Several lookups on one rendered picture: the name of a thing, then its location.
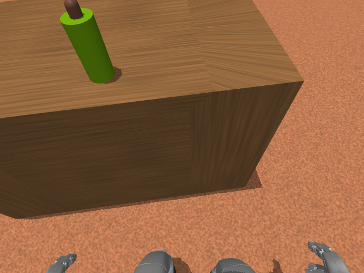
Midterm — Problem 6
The left robot hand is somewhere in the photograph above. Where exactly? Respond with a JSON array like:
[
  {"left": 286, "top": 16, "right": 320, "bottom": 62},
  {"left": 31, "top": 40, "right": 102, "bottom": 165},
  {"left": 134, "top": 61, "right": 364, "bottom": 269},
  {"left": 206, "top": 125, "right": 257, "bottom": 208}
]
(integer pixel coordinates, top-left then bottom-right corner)
[{"left": 46, "top": 254, "right": 77, "bottom": 273}]

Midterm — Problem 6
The right robot hand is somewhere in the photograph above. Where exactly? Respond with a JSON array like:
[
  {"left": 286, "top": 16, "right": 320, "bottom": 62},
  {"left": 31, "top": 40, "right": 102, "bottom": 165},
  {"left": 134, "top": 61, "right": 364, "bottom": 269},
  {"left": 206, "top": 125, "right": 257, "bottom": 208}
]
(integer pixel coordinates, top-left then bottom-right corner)
[{"left": 305, "top": 242, "right": 350, "bottom": 273}]

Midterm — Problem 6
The bottle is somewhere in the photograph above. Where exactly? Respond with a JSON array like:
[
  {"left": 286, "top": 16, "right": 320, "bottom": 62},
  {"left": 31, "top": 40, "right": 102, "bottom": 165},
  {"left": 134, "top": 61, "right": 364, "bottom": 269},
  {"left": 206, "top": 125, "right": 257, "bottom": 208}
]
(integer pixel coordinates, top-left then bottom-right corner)
[{"left": 60, "top": 0, "right": 115, "bottom": 84}]

